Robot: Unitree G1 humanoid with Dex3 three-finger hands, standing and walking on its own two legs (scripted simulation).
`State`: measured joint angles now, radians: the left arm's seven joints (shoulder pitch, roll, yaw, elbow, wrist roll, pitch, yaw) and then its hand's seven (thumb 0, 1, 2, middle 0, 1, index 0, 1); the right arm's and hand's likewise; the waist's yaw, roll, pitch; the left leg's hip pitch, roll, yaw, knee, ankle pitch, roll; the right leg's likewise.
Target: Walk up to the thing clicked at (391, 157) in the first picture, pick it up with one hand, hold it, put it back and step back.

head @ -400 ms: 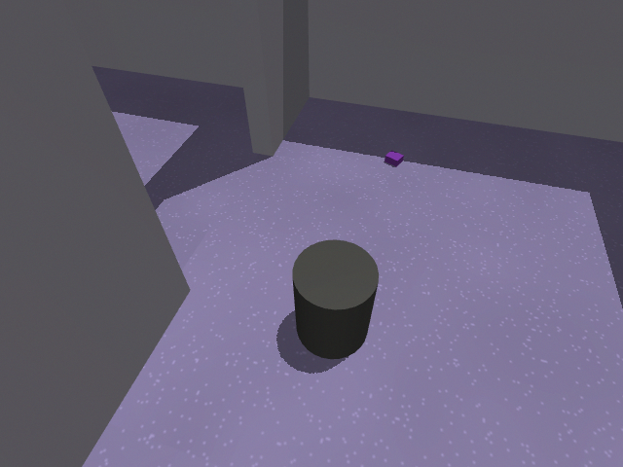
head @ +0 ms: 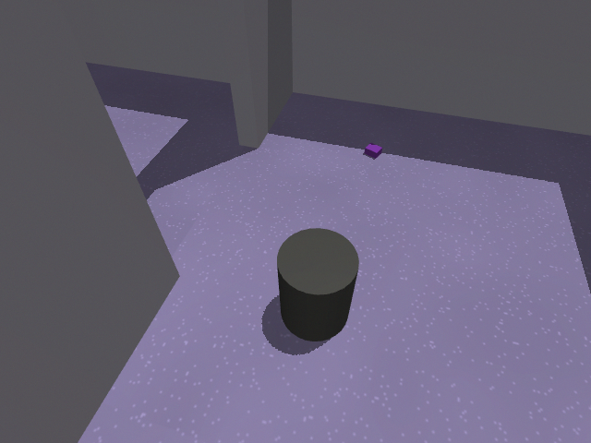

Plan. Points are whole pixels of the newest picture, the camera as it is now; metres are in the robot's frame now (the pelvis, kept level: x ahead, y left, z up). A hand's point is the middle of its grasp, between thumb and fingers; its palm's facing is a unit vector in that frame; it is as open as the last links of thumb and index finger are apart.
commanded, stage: stand
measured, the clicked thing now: (373, 150) +1.72 -0.42 -0.76
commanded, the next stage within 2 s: walk up in 0.72 s
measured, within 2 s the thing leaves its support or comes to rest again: neither
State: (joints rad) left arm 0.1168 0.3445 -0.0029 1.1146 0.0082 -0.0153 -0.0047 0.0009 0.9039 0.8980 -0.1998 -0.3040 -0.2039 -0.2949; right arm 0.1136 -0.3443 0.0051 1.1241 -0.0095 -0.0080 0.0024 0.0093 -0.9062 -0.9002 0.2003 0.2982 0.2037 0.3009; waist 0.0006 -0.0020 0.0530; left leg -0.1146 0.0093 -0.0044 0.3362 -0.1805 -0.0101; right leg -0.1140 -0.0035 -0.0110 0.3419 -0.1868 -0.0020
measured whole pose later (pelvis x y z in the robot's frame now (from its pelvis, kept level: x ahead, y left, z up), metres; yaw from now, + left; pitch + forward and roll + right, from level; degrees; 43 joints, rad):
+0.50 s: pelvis +0.00 +0.00 +0.00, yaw +0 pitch -2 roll +0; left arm 0.12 0.35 0.00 1.11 0.01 -0.01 0.00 0.00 0.90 0.90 -0.20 -0.30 -0.20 -0.29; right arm 0.11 -0.35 0.01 1.12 -0.01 -0.01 0.00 0.01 -0.91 -0.90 0.20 0.30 0.20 0.30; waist 0.00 0.00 0.05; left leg -0.11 0.01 -0.01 0.33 -0.18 -0.01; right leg -0.10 0.00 -0.02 0.33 -0.19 0.00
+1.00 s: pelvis -0.01 +0.06 -0.02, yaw -17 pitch +0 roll +0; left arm 0.25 0.40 0.06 0.86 0.05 0.03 0.00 0.00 0.90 0.90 -0.20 -0.30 -0.21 -0.30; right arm 0.04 -0.41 -0.10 0.88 -0.03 0.01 0.02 0.01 -0.91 -0.90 0.20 0.30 0.20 0.30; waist 0.03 -0.03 0.14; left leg -0.27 -0.05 -0.08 0.55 -0.29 0.01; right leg -0.35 0.07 0.29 0.54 -0.20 0.05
